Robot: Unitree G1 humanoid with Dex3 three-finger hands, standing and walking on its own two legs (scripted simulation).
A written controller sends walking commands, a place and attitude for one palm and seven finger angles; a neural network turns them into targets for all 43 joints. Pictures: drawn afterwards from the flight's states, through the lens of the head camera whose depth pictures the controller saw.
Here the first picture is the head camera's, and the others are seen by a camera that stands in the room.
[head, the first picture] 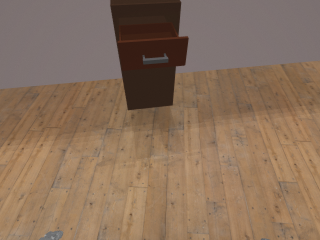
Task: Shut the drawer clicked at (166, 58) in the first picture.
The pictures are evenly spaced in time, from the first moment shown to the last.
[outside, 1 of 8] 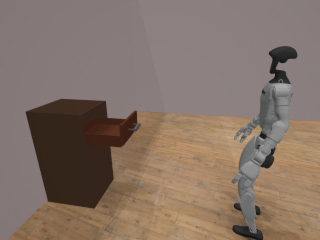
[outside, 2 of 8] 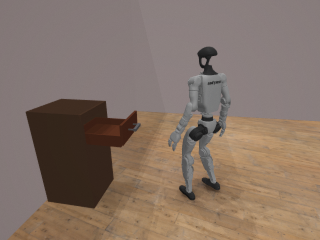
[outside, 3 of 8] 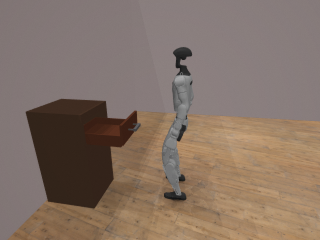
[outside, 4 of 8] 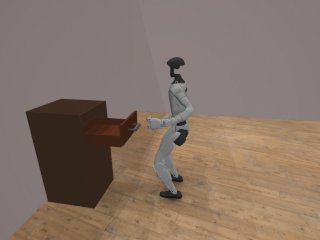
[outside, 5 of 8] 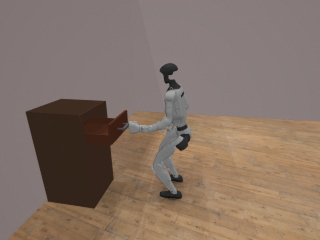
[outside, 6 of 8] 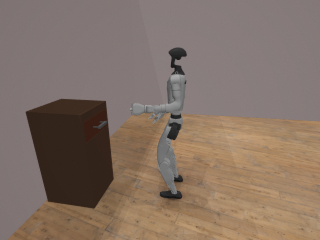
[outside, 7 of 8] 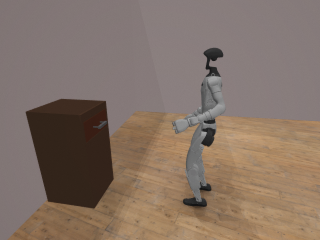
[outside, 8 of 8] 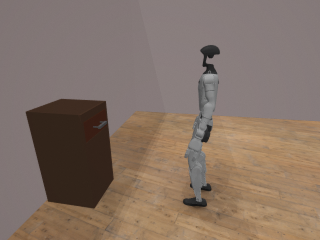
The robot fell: no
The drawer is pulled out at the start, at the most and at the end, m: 0.29 0.29 0.00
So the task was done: yes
